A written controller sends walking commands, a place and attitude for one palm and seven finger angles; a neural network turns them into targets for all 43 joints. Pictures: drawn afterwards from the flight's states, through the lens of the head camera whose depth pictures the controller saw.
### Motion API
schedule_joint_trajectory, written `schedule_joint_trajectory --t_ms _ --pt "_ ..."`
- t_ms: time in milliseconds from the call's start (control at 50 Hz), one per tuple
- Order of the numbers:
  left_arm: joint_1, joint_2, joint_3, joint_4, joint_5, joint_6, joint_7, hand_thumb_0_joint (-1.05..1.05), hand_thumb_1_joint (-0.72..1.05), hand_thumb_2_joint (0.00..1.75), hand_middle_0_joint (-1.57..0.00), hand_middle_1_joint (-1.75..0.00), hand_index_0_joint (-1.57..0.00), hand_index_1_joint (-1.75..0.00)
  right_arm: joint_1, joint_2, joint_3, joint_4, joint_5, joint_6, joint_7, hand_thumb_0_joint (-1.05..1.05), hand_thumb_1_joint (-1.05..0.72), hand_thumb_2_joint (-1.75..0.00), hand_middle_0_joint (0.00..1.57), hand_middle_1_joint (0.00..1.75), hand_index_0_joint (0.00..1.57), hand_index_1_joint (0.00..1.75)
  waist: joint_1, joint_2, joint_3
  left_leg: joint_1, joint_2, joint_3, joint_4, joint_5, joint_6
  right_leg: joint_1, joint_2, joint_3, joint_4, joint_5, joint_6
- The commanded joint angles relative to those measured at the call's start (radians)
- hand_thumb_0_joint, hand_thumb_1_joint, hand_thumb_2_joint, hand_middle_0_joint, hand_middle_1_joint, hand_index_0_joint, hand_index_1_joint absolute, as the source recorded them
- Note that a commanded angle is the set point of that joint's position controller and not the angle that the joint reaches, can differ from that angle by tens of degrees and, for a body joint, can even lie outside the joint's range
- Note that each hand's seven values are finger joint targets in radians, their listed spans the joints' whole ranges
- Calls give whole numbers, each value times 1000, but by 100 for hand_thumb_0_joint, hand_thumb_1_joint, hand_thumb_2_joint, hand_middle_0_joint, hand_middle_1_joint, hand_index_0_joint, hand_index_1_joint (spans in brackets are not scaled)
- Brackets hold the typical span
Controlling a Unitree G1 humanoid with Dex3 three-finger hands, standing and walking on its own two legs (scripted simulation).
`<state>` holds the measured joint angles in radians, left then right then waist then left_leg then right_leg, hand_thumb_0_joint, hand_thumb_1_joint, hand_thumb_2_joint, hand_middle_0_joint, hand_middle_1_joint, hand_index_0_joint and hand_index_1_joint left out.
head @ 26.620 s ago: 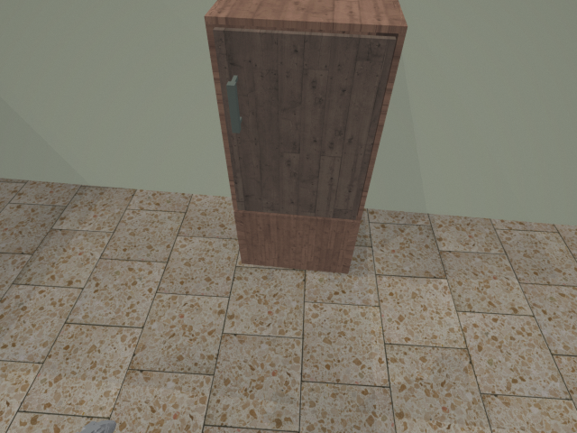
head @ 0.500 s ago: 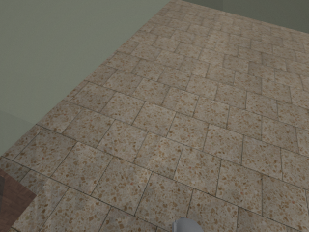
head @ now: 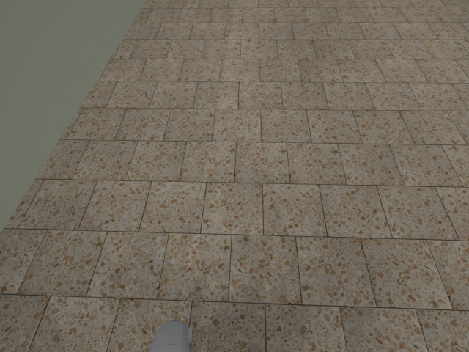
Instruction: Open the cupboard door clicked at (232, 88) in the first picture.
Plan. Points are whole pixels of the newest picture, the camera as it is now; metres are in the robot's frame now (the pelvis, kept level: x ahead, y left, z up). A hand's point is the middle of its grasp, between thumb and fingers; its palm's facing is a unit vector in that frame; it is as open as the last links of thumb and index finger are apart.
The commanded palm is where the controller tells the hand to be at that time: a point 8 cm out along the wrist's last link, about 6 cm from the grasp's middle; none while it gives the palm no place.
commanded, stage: walk to a spot facing it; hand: left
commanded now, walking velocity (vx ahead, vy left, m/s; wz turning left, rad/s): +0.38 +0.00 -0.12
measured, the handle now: out of the picture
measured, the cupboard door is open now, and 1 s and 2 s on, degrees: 43 43 43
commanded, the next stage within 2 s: turn to face it in 0.56 s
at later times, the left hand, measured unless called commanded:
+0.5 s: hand out of the picture +0.12 +0.16 -0.18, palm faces +0.03 -0.99 -0.13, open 7.4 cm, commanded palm none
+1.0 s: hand (202, 162) +0.61 +0.12 -0.17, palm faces -0.06 -0.98 -0.18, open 7.4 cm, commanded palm none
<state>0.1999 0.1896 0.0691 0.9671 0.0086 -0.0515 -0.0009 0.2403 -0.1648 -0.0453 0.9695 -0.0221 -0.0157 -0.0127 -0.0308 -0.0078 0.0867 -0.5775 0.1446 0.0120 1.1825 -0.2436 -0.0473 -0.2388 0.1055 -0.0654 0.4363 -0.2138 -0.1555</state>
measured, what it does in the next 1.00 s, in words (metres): walks ahead: left foot, then right foot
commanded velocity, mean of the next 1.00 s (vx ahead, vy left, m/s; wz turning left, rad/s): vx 0.21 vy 0.00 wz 0.15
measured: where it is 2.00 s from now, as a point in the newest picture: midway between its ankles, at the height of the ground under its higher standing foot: (254, 262)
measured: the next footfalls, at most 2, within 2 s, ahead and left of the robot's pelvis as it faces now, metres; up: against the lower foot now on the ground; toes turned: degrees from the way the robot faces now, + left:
left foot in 0.46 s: +0.33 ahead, +0.06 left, +0.00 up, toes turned +0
right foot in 0.88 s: +0.54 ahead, -0.15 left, +0.00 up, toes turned -9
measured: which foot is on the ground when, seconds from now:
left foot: up 0.00-0.44, down 0.46-0.92, up 0.94-1.00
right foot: down 0.00-0.44, up 0.46-0.86, down 0.88-1.00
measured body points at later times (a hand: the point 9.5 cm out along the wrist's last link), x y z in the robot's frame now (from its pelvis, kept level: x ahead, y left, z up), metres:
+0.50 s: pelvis +0.25 +0.01 -0.02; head +0.28 +0.02 +0.43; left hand +0.12 +0.21 -0.16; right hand +0.34 -0.21 -0.16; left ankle +0.29 +0.06 -0.74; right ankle +0.05 -0.03 -0.66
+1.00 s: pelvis +0.46 -0.04 -0.01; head +0.52 -0.04 +0.43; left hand +0.61 +0.17 -0.15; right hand +0.35 -0.24 -0.16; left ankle +0.35 +0.07 -0.65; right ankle +0.50 -0.14 -0.74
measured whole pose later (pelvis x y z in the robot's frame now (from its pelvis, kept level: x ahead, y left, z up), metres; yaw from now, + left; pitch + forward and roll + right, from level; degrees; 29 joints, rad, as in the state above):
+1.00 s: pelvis +0.46 -0.04 -0.01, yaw +0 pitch +1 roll +0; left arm 0.05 0.16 0.02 0.92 0.02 -0.06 0.02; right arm 0.42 -0.10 -0.03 1.13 0.01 0.00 -0.02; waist -0.06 -0.02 0.12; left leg -0.35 0.00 0.03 1.15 -0.54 -0.02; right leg -0.36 -0.06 -0.15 0.60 -0.25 -0.04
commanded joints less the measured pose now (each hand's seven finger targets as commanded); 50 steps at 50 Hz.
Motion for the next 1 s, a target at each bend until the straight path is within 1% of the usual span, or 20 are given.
schedule_joint_trajectory --t_ms 0,160,260,340,380,400,420,440,460,500,580,680,740,820,840,860,880,900,940,980 --pt "151 83 16 -6 -3 -39 4 0 90 90 -20 -30 -20 -30 99 -65 -17 -11 2 6 1 0 -90 -90 20 30 20 30 10 -83 -92 -73 -10 -1 -68 95 -8 138 -246 217 -210 424 180" --pt "346 52 -15 87 0 -47 33 0 90 90 -20 -30 -20 -30 -156 -70 -12 -67 12 -1 16 0 -90 -90 20 30 20 30 73 -105 -22 -203 -62 32 -210 119 9 336 -273 261 -183 721 217" --pt "437 49 -24 136 8 -47 51 0 90 90 -20 -30 -20 -30 -271 -67 -8 -83 15 -7 25 0 -90 -90 20 30 20 30 96 -63 19 -213 -99 65 -289 60 33 416 -298 296 -168 818 172" --pt "416 79 -17 155 7 -50 56 0 90 90 -20 -30 -20 -30 -205 -55 1 -53 20 -23 15 0 -90 -90 20 30 20 30 43 -83 -24 42 -206 181 -489 -23 90 398 -260 218 -46 1229 197" --pt "372 100 -12 160 5 -54 53 0 90 90 -20 -30 -20 -30 -1 -81 -10 16 17 -32 -4 0 -90 -90 20 30 20 30 -55 -89 -91 318 -227 166 -597 39 139 283 -238 179 151 1246 176" --pt "332 87 -11 149 -1 -55 47 0 90 90 -20 -30 -20 -30 155 -118 -22 59 9 -35 -16 0 -90 -90 20 30 20 30 -134 -61 -148 591 -139 55 -636 110 188 66 -226 169 348 1008 179" --pt "353 33 -16 130 -19 -54 35 0 90 90 -20 -30 -20 -30 288 -206 -46 85 -16 -41 -24 0 -90 -90 20 30 20 30 -159 158 -271 810 179 -381 -689 132 332 -195 -112 106 769 337 193" --pt "351 31 -26 104 -15 -57 31 0 90 90 -20 -30 -20 -30 286 -215 -38 73 -2 -37 -24 0 -90 -90 20 30 20 30 -100 162 -307 803 333 -638 -850 146 413 -306 -40 116 1016 -281 155" --pt "280 47 -22 79 -2 -40 30 0 90 90 -20 -30 -20 -30 187 -196 -36 49 9 -29 -16 0 -90 -90 20 30 20 30 -58 52 -144 621 325 -599 -926 -44 398 -373 -113 155 1050 -250 128" --pt "235 5 -9 82 25 -16 10 0 90 90 -20 -30 -20 -30 94 -79 -7 39 3 -48 -23 0 -90 -90 20 30 20 30 12 30 48 372 201 -370 -995 -77 268 -411 -155 142 985 -111 141" --pt "260 -56 -17 83 28 25 -5 0 90 90 -20 -30 -20 -30 155 -49 9 79 9 -84 -23 0 -90 -90 20 30 20 30 70 40 15 334 99 -42 -980 341 197 -361 -183 95 819 1 175" --pt "92 -36 -26 30 13 24 -11 0 90 90 -20 -30 -20 -30 226 -61 25 112 17 -80 -22 0 -90 -90 20 30 20 30 52 94 61 322 12 72 -948 754 121 -274 -172 -25 432 167 179" --pt "10 -15 -34 8 8 17 -4 0 90 90 -20 -30 -20 -30 291 -76 29 144 14 -66 -28 0 -90 -90 20 30 20 30 19 112 35 378 20 24 -883 900 119 -164 -125 -55 287 190 167" --pt "19 46 -25 -13 9 11 7 0 90 90 -20 -30 -20 -30 284 -117 9 140 14 -45 -30 0 -90 -90 20 30 20 30 51 155 -50 477 38 -38 -708 963 118 -57 -100 -53 171 127 160" --pt "70 73 -17 -8 8 3 10 0 90 90 -20 -30 -20 -30 269 -121 3 133 19 -41 -29 0 -90 -90 20 30 20 30 81 137 -97 468 28 -50 -609 926 100 44 -116 -40 98 194 155" --pt "157 122 -1 13 11 -7 19 0 90 90 -20 -30 -20 -30 254 -114 -2 113 28 -39 -27 0 -90 -90 20 30 20 30 120 60 -165 301 -7 -34 -443 773 67 275 -216 44 122 596 117" --pt "264 204 21 42 14 -19 30 0 90 90 -20 -30 -20 -30 274 -69 -5 98 38 -47 -25 0 -90 -90 20 30 20 30 149 -115 -294 62 -147 35 -146 91 17 554 -497 271 164 1142 -10" --pt "311 233 20 43 6 -17 36 0 90 90 -20 -30 -20 -30 277 -73 -5 81 45 -42 -29 0 -90 -90 20 30 20 30 158 -210 -408 31 -166 10 98 -440 13 587 -680 351 107 1277 -116" --pt "161 161 5 -8 7 4 48 0 90 90 -20 -30 -20 -30 161 -57 -9 53 30 -14 -18 0 -90 -90 20 30 20 30 125 -174 -267 -28 -87 -36 171 -327 11 376 -568 221 30 949 -69" --pt "42 127 -1 -42 4 16 51 0 90 90 -20 -30 -20 -30 131 -25 -5 38 21 21 -2 0 -90 -90 20 30 20 30 48 -94 -173 22 -44 -30 90 -263 3 155 -509 72 -34 689 12"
